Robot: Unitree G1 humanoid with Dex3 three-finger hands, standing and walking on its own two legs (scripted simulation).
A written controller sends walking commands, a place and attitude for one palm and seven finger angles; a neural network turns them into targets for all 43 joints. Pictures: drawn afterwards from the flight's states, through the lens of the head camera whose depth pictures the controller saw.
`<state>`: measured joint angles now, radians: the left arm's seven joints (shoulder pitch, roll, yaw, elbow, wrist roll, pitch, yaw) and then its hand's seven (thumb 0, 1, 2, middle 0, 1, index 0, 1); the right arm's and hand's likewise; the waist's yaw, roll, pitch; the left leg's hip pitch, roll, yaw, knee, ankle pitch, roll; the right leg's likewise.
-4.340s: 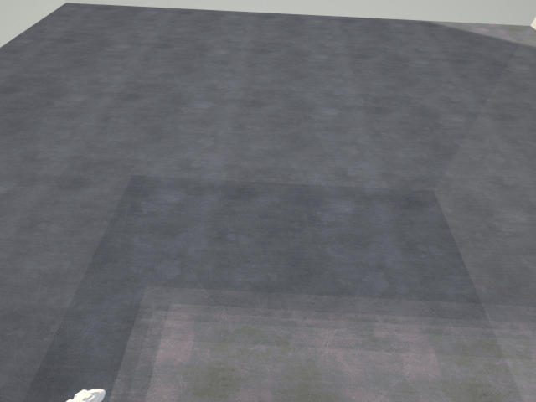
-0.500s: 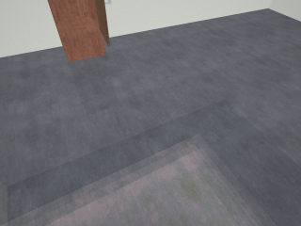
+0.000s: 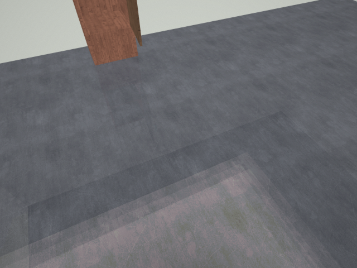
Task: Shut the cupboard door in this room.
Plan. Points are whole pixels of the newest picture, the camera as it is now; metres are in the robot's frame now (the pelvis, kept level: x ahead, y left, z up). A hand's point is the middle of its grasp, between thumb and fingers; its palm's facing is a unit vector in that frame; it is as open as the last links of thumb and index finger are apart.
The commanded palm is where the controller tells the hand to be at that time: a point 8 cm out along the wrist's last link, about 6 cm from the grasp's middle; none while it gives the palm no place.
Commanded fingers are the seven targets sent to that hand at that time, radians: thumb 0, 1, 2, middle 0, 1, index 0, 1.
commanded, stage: stand and wait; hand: left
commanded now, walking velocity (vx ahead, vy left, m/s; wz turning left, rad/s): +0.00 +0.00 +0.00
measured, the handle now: out of the picture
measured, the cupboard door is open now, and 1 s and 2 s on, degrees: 85 85 85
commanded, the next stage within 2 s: turn or walk to find it in 0.08 s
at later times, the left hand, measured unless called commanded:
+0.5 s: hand out of the picture +0.04 +0.20 -0.19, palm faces +0.19 -0.96 -0.20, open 7.4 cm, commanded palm none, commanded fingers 0.00 0.90 0.90 -0.20 -0.30 -0.20 -0.30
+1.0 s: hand out of the picture +0.03 +0.16 -0.14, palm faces +0.37 -0.88 -0.29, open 7.4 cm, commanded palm none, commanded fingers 0.00 0.90 0.90 -0.20 -0.30 -0.20 -0.30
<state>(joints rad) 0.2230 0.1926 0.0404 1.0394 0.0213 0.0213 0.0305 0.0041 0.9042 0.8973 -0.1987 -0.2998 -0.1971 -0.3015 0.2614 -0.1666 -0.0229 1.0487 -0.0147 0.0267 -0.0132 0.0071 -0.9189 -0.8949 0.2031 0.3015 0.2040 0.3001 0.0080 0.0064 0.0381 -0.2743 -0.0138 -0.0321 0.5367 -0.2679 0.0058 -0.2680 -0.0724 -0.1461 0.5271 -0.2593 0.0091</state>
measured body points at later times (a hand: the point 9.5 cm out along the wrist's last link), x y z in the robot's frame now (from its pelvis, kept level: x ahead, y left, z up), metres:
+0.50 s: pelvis +0.01 +0.01 -0.02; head +0.03 +0.03 +0.43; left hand +0.03 +0.25 -0.17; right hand +0.08 -0.24 -0.16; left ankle +0.01 +0.10 -0.74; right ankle +0.01 -0.12 -0.73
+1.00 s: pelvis +0.01 -0.06 +0.00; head +0.03 -0.09 +0.45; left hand +0.00 +0.20 -0.12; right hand +0.15 -0.29 -0.16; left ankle -0.03 +0.08 -0.68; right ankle +0.04 -0.16 -0.73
